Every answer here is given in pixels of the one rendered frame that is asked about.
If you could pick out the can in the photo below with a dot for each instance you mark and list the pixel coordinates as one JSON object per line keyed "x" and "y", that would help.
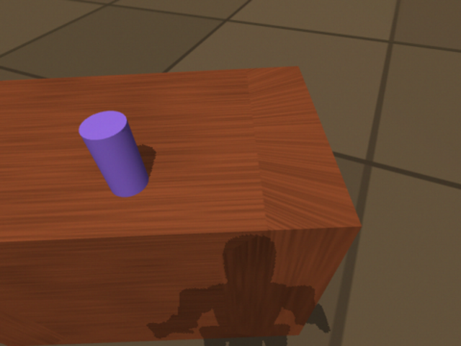
{"x": 110, "y": 141}

